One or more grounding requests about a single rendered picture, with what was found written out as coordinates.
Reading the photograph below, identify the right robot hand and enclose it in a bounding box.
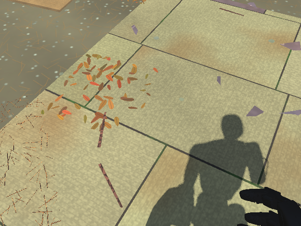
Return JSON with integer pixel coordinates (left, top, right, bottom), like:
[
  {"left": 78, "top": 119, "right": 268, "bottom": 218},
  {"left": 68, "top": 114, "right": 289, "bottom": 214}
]
[{"left": 237, "top": 186, "right": 301, "bottom": 226}]

